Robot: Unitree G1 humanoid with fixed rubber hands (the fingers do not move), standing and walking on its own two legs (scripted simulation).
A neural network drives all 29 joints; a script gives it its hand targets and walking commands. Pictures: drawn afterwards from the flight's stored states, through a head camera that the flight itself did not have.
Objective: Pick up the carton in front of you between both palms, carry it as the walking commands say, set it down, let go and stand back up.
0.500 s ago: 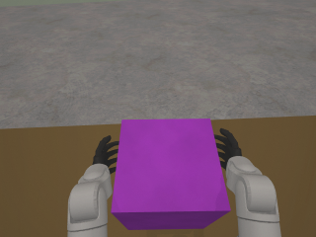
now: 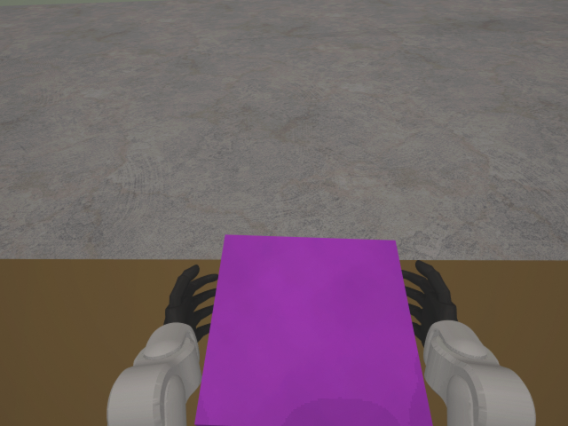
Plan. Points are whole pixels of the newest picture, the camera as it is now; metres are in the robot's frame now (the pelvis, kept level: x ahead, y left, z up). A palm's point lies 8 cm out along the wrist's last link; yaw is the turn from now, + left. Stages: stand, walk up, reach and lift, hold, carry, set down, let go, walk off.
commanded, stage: carry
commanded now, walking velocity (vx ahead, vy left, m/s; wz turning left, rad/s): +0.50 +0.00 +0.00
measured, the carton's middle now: (304, 351) +0.23 +0.01 +0.02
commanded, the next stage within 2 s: none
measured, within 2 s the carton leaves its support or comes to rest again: neither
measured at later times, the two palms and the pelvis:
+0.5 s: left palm (231, 163) +0.54 +0.15 +0.11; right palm (395, 161) +0.54 -0.15 +0.11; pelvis +0.32 +0.00 +0.01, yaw +0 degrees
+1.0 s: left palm (252, 81) +0.93 +0.15 +0.10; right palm (369, 76) +0.92 -0.16 +0.11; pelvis +0.60 +0.00 +0.00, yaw +0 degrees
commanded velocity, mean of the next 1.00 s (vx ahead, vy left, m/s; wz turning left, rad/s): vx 0.33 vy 0.00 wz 0.00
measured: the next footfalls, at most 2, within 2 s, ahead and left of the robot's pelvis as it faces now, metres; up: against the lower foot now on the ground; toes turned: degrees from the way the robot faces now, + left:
right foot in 0.52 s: +0.52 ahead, -0.11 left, +0.00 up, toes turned -11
left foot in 0.96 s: +0.76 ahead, +0.08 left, +0.00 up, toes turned +8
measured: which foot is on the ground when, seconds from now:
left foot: down 0.00-0.56, up 0.58-0.94, down 0.96-1.00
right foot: down 0.00-0.02, up 0.04-0.50, down 0.52-0.96, up 0.98-1.00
